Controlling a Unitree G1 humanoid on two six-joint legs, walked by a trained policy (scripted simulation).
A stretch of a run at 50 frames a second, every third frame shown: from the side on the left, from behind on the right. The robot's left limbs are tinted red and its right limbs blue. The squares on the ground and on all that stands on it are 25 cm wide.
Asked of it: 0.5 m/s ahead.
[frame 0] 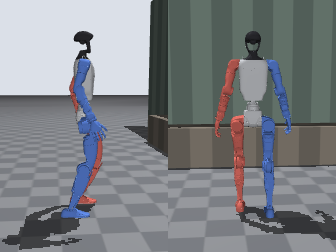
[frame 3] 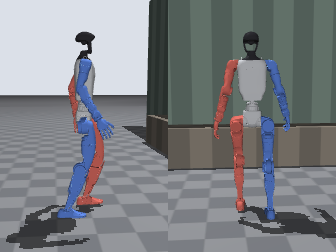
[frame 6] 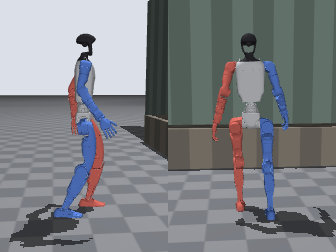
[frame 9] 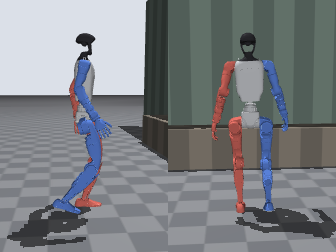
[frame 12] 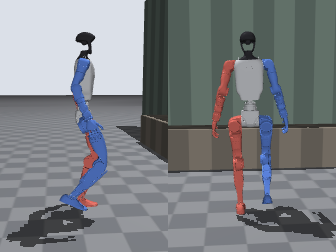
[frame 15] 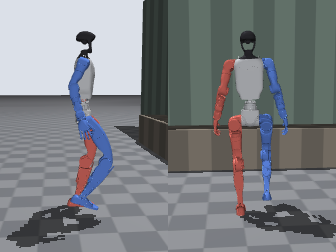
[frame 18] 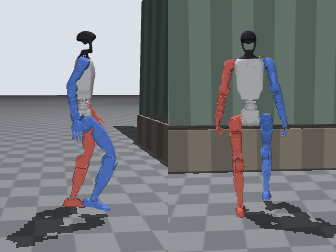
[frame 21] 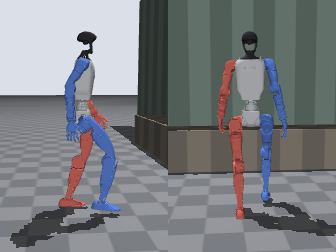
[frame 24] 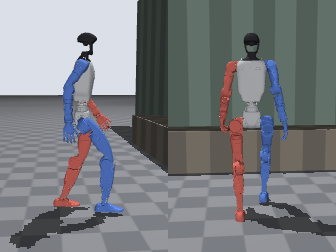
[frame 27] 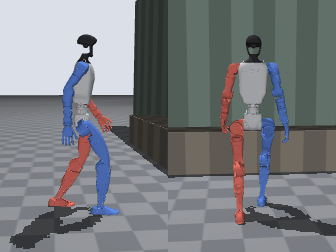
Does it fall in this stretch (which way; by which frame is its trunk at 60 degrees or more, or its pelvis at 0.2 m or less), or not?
no
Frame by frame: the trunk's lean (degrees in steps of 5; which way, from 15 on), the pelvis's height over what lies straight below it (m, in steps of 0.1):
0: 0, 0.8
3: 0, 0.8
6: 5, 0.8
9: 5, 0.8
12: 5, 0.8
15: 5, 0.8
18: 5, 0.8
21: 5, 0.8
24: 5, 0.8
27: 5, 0.8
